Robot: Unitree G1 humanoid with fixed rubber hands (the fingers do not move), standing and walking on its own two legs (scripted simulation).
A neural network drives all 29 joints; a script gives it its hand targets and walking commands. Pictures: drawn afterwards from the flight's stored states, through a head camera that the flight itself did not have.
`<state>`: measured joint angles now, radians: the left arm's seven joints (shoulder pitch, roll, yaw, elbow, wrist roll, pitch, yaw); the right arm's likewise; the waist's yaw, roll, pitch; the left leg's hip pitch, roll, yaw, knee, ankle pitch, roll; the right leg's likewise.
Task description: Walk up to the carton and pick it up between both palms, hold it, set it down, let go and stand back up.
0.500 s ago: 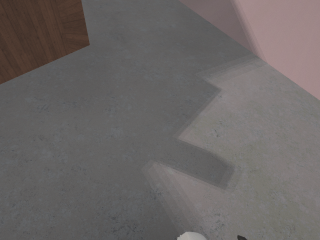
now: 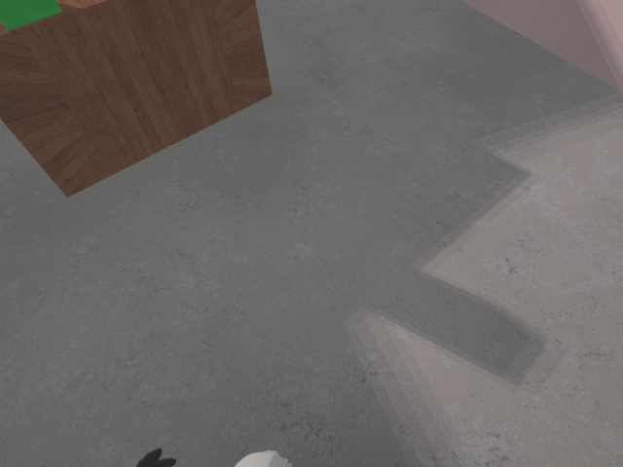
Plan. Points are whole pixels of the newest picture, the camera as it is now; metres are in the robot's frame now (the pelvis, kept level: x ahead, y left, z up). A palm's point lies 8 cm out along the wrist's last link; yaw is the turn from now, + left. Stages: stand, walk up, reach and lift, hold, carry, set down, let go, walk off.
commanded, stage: walk up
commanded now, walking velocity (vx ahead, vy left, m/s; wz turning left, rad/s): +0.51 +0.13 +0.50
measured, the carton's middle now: out of the picture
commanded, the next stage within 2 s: none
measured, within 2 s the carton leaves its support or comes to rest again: neither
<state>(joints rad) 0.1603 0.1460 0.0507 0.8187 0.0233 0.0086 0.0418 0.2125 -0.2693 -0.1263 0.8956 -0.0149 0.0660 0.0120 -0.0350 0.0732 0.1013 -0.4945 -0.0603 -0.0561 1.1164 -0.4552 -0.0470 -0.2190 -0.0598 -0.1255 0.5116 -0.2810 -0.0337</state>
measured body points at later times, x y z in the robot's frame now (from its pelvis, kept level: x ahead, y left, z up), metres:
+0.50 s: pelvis +0.08 +0.12 -0.01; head +0.08 +0.16 +0.43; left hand -0.04 +0.33 -0.18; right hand +0.29 -0.06 -0.12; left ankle +0.05 +0.21 -0.74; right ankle +0.01 -0.06 -0.67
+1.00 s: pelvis +0.35 +0.19 -0.04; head +0.40 +0.20 +0.41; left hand +0.47 +0.46 -0.14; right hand +0.34 -0.05 -0.18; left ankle +0.08 +0.21 -0.68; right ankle +0.51 +0.15 -0.74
